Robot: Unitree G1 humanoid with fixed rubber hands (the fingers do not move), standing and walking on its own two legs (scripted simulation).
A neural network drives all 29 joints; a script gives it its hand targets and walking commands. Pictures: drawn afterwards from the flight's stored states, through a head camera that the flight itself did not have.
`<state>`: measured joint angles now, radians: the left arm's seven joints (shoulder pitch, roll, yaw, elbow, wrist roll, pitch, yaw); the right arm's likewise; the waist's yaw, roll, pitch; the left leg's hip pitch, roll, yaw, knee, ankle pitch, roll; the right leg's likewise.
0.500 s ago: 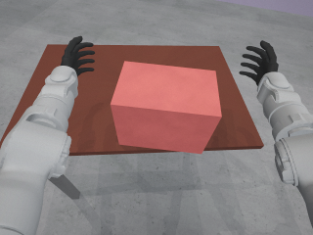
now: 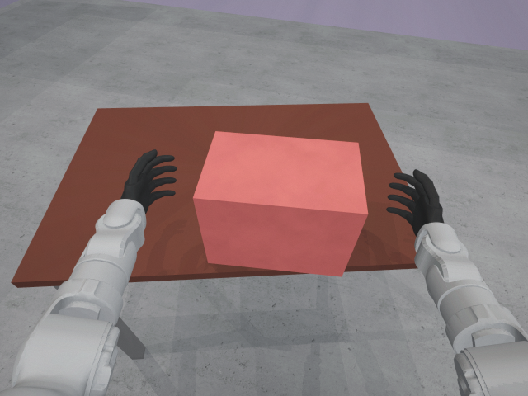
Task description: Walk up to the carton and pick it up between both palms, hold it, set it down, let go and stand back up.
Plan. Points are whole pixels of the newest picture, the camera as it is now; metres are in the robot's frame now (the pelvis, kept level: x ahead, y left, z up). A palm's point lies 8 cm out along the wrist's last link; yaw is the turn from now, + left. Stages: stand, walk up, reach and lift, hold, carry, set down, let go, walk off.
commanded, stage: set down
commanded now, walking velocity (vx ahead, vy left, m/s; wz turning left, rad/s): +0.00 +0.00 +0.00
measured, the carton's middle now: (279, 205) +0.47 -0.02 -0.01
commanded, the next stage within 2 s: let go in 1.68 s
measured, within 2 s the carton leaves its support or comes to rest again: neither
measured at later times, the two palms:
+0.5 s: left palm (121, 265) +0.31 +0.23 +0.03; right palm (418, 276) +0.30 -0.22 +0.02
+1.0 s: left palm (116, 313) +0.26 +0.24 -0.01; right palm (419, 325) +0.24 -0.22 -0.03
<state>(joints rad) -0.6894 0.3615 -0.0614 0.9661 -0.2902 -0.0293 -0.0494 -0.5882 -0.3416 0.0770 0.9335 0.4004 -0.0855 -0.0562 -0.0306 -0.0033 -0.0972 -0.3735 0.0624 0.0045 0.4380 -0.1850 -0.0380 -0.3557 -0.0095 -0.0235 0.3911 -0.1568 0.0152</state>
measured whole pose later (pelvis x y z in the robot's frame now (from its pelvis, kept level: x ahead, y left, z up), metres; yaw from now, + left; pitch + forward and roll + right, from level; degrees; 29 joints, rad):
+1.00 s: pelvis +0.03 +0.01 +0.00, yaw +0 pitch -1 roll -1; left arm 0.06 0.29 -0.02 0.56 -0.20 -0.23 -0.05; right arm 0.07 -0.22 0.02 0.64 0.25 -0.30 -0.04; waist -0.01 0.01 0.01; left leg -0.15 0.05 0.02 0.42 -0.24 -0.04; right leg -0.14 -0.02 -0.01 0.38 -0.22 0.02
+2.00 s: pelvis +0.02 +0.00 +0.00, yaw +0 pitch -6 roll +0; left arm 0.16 0.23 0.00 0.50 -0.02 0.13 -0.01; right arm 0.16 -0.16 -0.03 0.72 -0.01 -0.20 -0.01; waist 0.01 -0.01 0.09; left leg -0.05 0.06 0.02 0.38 -0.23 -0.04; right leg -0.06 -0.01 -0.01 0.37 -0.22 0.01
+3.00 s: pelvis -0.02 +0.02 +0.00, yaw +2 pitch -3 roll +0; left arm 0.23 0.40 0.04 0.85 0.01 -0.03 -0.02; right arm 0.23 -0.37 -0.04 0.83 -0.01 -0.02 0.02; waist 0.01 0.00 0.02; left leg -0.19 0.02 -0.01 0.43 -0.18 -0.01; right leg -0.17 -0.05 -0.03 0.40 -0.17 0.04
